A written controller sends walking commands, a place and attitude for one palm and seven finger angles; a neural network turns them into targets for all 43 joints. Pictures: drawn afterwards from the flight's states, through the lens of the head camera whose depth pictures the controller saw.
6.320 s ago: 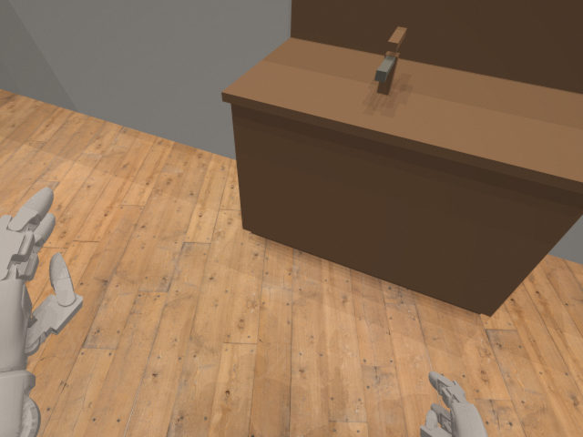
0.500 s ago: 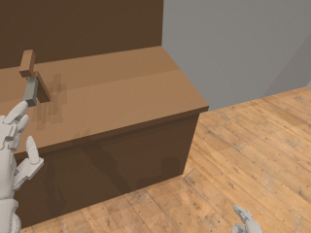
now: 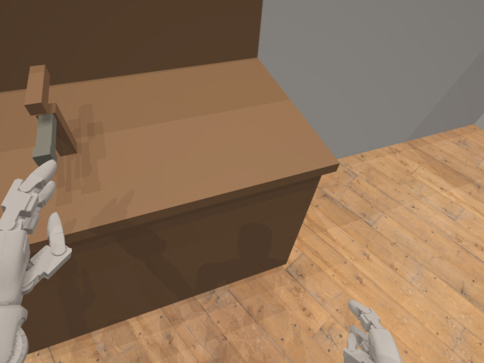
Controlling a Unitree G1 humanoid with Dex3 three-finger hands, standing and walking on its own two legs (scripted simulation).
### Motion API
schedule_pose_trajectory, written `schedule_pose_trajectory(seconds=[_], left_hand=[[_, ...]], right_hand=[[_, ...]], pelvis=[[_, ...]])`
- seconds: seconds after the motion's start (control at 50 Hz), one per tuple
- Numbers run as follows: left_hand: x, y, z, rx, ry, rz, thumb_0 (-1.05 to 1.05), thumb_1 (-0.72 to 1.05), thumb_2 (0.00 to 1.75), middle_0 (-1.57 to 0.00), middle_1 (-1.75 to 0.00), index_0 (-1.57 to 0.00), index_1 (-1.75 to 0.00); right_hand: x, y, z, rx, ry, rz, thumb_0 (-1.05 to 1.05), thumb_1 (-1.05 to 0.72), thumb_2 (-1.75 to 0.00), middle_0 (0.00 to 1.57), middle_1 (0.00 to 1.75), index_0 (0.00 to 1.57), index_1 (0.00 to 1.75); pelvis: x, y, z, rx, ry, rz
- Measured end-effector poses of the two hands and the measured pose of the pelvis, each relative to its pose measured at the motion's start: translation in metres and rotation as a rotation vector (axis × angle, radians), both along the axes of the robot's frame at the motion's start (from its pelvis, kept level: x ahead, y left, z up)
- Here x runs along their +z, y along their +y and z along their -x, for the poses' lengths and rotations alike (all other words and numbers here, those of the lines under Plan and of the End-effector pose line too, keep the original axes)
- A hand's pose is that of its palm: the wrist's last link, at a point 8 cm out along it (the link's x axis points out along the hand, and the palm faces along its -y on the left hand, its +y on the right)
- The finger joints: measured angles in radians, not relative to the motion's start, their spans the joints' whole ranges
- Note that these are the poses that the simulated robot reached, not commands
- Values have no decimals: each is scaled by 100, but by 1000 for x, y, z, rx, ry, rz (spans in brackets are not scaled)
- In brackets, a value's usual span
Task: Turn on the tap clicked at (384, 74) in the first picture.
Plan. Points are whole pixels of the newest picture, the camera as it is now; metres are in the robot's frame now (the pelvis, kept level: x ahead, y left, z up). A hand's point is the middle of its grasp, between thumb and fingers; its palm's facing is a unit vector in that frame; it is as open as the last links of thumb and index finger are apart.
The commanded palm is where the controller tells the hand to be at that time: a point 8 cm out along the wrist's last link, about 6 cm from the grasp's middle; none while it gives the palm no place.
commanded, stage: shuffle to correct the standing spot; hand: left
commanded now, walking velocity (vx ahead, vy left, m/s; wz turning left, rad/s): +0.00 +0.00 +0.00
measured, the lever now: (45, 156) +0.42 +0.40 +0.08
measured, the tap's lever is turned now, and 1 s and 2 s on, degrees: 0 0 0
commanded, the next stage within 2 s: come to a stop and stand still in 1.32 s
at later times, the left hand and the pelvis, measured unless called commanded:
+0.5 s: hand (49, 212) +0.25 +0.27 +0.16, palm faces +0.45 -0.82 -0.35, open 7.4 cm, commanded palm +0.19 +0.30 +0.18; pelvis +0.04 +0.01 -0.01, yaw +2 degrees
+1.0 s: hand (39, 209) +0.26 +0.28 +0.16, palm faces +0.46 -0.81 -0.37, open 7.4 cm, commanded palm +0.20 +0.31 +0.18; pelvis +0.04 +0.03 -0.02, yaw +1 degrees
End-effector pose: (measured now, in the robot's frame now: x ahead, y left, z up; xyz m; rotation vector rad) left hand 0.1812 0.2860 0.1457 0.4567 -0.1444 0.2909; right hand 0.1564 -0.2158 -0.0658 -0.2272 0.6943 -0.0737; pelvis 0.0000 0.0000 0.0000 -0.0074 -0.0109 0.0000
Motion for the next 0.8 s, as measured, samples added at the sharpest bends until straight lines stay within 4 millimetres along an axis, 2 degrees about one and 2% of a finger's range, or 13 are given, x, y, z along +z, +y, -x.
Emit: schedule_pose_trajectory(seconds=[0.1, 0.18, 0.24, 0.34, 0.42, 0.52, 0.8], left_hand=[[19, 20, -9, 81, -129, -7, 1, 89, 90, -22, -31, -22, -31], [35, 18, -15, 71, -215, -10, 1, 89, 90, -22, -30, -21, -31], [34, 14, -20, 47, -207, -8, 1, 90, 90, -21, -30, -21, -30], [20, 19, -26, 54, -141, -2, 1, 89, 90, -21, -30, -21, -30], [17, 23, -28, 79, -139, 0, 1, 89, 90, -22, -30, -21, -31], [23, 22, -31, 83, -190, -16, 1, 89, 90, -21, -30, -21, -31], [25, 22, -39, 59, -194, -59, 1, 89, 90, -21, -30, -21, -31]], right_hand=[[2, 10, -19, 66, 8, 25, 2, -90, -90, 20, 30, 20, 30], [5, 16, -39, 87, -20, 19, 2, -90, -90, 20, 30, 20, 30], [8, 18, -52, 77, -48, 12, 2, -90, -90, 20, 30, 20, 30], [7, 17, -65, 51, -64, 10, 2, -90, -90, 20, 30, 20, 30], [1, 15, -68, 48, -46, 17, 1, -90, -90, 20, 30, 20, 30], [-10, 12, -67, 45, -11, 16, 1, -90, -90, 20, 30, 20, 30], [-29, 11, -54, -16, 36, -19, 2, -90, -90, 20, 30, 20, 30]], pelvis=[[0, 2, -9, 15, 2, 6], [-1, 6, -17, 16, 10, 11], [-3, 8, -23, 16, 14, 13], [-7, 10, -33, 23, 13, 12], [-11, 11, -39, 29, 7, 11], [-16, 11, -45, 37, 1, 13], [-23, 15, -50, 38, -3, 16]])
